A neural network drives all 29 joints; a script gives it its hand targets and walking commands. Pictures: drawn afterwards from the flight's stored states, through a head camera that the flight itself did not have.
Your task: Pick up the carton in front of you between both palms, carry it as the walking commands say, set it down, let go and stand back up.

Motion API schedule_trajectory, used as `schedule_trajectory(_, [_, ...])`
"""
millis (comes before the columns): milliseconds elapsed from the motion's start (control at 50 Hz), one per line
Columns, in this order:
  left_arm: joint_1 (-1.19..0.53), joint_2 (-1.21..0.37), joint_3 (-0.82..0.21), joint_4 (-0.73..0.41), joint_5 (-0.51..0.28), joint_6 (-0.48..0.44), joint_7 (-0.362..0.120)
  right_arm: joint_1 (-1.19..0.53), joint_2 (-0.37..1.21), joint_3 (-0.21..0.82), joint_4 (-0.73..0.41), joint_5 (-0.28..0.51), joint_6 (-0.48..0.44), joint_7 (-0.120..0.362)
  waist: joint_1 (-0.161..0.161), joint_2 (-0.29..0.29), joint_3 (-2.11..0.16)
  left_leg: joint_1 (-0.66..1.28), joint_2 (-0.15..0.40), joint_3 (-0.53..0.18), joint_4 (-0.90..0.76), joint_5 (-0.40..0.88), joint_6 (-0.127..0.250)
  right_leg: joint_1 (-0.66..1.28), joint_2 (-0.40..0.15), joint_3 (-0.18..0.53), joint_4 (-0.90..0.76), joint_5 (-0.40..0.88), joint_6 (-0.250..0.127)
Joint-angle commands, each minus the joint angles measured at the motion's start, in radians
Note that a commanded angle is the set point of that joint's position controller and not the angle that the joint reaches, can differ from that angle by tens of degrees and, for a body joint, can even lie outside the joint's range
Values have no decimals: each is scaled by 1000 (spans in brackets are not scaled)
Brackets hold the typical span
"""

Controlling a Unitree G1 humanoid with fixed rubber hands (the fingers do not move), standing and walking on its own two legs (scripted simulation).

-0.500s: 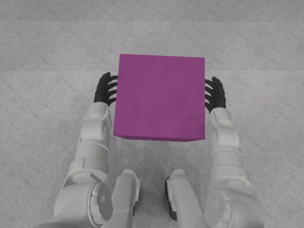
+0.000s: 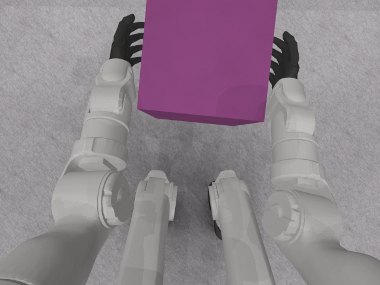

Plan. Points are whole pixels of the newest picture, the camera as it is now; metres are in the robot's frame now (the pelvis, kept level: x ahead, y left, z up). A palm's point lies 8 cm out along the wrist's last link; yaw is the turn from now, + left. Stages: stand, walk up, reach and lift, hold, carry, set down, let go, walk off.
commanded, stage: set down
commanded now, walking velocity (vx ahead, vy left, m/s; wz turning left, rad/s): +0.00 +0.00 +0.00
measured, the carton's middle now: (201, 73) +0.51 -0.01 -0.19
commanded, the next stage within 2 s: none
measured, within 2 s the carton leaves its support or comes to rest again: rests again in 0.92 s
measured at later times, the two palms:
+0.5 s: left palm (140, 68) +0.55 +0.13 -0.27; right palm (258, 87) +0.51 -0.16 -0.26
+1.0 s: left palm (141, 73) +0.54 +0.14 -0.29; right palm (252, 91) +0.51 -0.16 -0.29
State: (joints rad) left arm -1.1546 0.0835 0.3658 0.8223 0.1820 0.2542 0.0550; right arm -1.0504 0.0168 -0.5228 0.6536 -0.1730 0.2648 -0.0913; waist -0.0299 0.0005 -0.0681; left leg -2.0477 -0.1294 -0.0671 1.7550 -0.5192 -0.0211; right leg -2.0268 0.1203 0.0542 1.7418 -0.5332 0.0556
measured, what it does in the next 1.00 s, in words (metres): lowers itself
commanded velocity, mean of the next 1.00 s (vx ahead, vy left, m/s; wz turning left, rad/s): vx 0.00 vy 0.00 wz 0.00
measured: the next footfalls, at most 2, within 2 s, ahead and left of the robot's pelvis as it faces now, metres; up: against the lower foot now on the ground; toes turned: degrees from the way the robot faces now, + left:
none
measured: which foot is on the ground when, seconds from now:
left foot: down 0.00-1.00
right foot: down 0.00-1.00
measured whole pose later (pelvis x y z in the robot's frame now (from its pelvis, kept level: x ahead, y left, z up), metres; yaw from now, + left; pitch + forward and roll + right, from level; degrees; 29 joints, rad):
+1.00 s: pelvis -0.01 +0.00 -0.12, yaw -1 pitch +37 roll -2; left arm -1.49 0.28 0.18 1.10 0.02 0.18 0.06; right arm -1.33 -0.13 -0.39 0.87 -0.03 0.20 -0.14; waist -0.03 -0.01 0.36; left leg -2.22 -0.11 -0.02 2.20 -0.62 -0.01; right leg -2.20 0.13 0.02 2.18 -0.63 0.06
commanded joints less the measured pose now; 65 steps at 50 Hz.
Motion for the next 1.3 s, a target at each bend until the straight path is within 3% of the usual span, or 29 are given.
schedule_trajectory(0, [-604, -913, -430, -30, -112, -17, -180, -680, 839, 504, 1, 87, -13, 203, -19, 35, -1111, 652, -55, 100, -118, 319, -21, 513, 61, -135, -83, 316, 13])
schedule_trajectory(20, [-592, -916, -417, 16, -111, -11, -184, -677, 837, 520, -4, 120, -25, 206, -37, 72, -1094, 652, -40, 80, -92, 346, -11, 442, 55, -141, -49, 346, 9])
schedule_trajectory(40, [-578, -893, -389, 17, -99, -12, -180, -731, 810, 532, 20, 131, -21, 211, 49, 55, -1048, 601, -39, 107, -67, 352, -18, 452, 46, -114, -74, 304, 7])
schedule_trajectory(60, [-683, -844, -414, 36, -126, -11, -184, -774, 788, 481, 17, 99, -21, 199, -79, 31, -1061, 581, -37, 78, -66, 231, -16, 461, 53, -156, -49, 234, 9])
schedule_trajectory(80, [-699, -842, -411, -13, -107, -12, -186, -762, 765, 472, 9, 116, -19, 198, 0, 129, -1073, 551, -37, 112, -40, 258, -23, 465, 53, -120, -19, 274, -8])
schedule_trajectory(140, [-664, -848, -349, 56, -97, -5, -188, -861, 784, 492, 2, 142, -14, 213, 20, 36, -1016, 570, -34, 105, -41, 246, -2, 372, 45, -166, -7, 219, 11])
schedule_trajectory(160, [-721, -818, -403, 64, -104, -2, -181, -850, 729, 479, 27, 111, -16, 209, -61, 50, -1030, 531, -23, 87, 0, 262, -14, 433, 37, -147, 39, 298, 14])
schedule_trajectory(200, [-712, -814, -397, 108, -112, -1, -184, -832, 753, 431, 66, 94, -17, 203, -72, 32, -990, 528, -18, 81, 16, 272, -4, 408, 34, -159, 60, 303, 15])
schedule_trajectory(240, [-748, -755, -411, 62, -119, -24, -188, -848, 741, 468, 66, 144, -28, 202, 23, 72, -989, 526, -21, 88, 58, 323, -7, 351, 30, -142, 100, 305, 8])
schedule_trajectory(260, [-705, -808, -389, 149, -110, -9, -197, -880, 708, 439, 46, 110, -33, 200, -107, 89, -995, 529, -7, 72, 80, 310, -12, 388, 38, -155, 101, 329, 10])
schedule_trajectory(300, [-669, -755, -379, 159, -119, -14, -189, -885, 740, 465, 75, 158, -26, 214, 10, 59, -995, 552, -16, 97, 97, 330, -9, 341, 24, -154, 123, 287, 11])
schedule_trajectory(380, [-848, -768, -510, -29, -234, -37, -185, -935, 695, 516, 16, 205, -41, 217, -64, 91, -1122, 572, -21, 105, 174, 371, -22, 397, 21, -164, 182, 352, 0])
schedule_trajectory(560, [-868, -700, -465, 54, -237, -60, -223, -1087, 695, 618, -35, 307, -65, 179, 57, 20, -952, 413, 1, 123, 254, 377, 20, 476, 26, -122, 268, 422, 1])
schedule_trajectory(640, [-807, -760, -470, 118, -263, -62, -230, -961, 677, 580, -7, 265, -73, 186, -47, 50, -877, 453, -1, 78, 274, 428, 28, 402, 31, -133, 279, 452, -12])
schedule_trajectory(680, [-843, -740, -504, 101, -267, -61, -220, -927, 704, 537, 74, 268, -73, 190, -7, 124, -942, 524, 2, 89, 276, 457, 2, 376, 32, -133, 291, 439, -19])
schedule_trajectory(700, [-814, -772, -499, 90, -300, -73, -219, -903, 699, 512, 95, 228, -66, 196, -81, 61, -951, 486, -6, 63, 274, 437, 7, 391, 21, -154, 313, 428, -20])
schedule_trajectory(800, [-710, -720, -380, 192, -201, -73, -225, -906, 686, 490, 126, 191, -77, 203, -34, 24, -681, 286, -6, 59, 261, 328, 25, 239, 29, -134, 301, 348, -8])
schedule_trajectory(820, [-725, -676, -370, 172, -189, -79, -224, -842, 726, 474, 139, 203, -67, 207, 42, 13, -705, 284, -22, 90, 260, 346, 29, 260, 28, -114, 288, 338, -18])
schedule_trajectory(840, [-725, -690, -413, 163, -206, -80, -225, -879, 665, 476, 113, 191, -73, 212, -38, 35, -683, 276, -8, 81, 275, 330, 20, 255, 31, -131, 291, 355, -12])
schedule_trajectory(880, [-812, -620, -371, 174, -216, -98, -225, -901, 634, 468, 180, 176, -77, 198, 11, -19, -593, 147, -12, 96, 276, 221, 26, 346, 16, -87, 279, 315, -24])
schedule_trajectory(920, [-837, -650, -406, 168, -229, -96, -221, -944, 594, 452, 128, 183, -89, 195, -45, 46, -631, 261, 4, 58, 291, 262, 34, 282, 19, -102, 310, 313, -30])
schedule_trajectory(940, [-867, -566, -422, 136, -231, -105, -204, -944, 626, 521, 62, 252, -94, 194, 53, 28, -640, 302, 14, 82, 303, 303, 39, 258, 16, -73, 309, 303, -28])
schedule_trajectory(960, [-851, -603, -424, 180, -255, -99, -201, -1030, 561, 521, 79, 246, -107, 193, -25, 14, -642, 337, 12, 39, 294, 278, 46, 252, 5, -117, 322, 288, -13])
schedule_trajectory(980, [-839, -576, -413, 179, -229, -110, -193, -959, 597, 524, 121, 249, -105, 185, 64, 19, -601, 296, 9, 90, 293, 239, 29, 264, 15, -86, 313, 270, -10])
schedule_trajectory(1000, [-897, -542, -420, 181, -256, -120, -194, -961, 608, 501, 120, 252, -111, 185, -22, -26, -574, 265, 9, 68, 303, 223, 46, 292, 7, -119, 326, 270, -9])
schedule_trajectory(1040, [-866, -566, -410, 194, -218, -114, -202, -946, 565, 463, 185, 242, -113, 181, 31, 89, -539, 304, 13, 92, 312, 216, 33, 230, 17, -97, 327, 229, -19])
schedule_trajectory(1120, [-843, -550, -358, 264, -196, -94, -237, -909, 590, 401, 236, 170, -90, 210, -55, 1, -451, 245, 20, 48, 328, 187, 47, 203, 13, -112, 343, 205, -25])
schedule_trajectory(1200, [-768, -531, -326, 243, -176, -89, -245, -891, 563, 373, 247, 159, -82, 225, 5, 6, -381, 235, 2, 39, 295, 193, 60, 133, 7, -123, 348, 176, -30])
schedule_trajectory(1280, [-772, -520, -283, 323, -143, -59, -251, -823, 514, 325, 272, 113, -70, 232, -41, 49, -382, 215, 5, 50, 293, 126, 50, 164, 6, -121, 332, 143, -47])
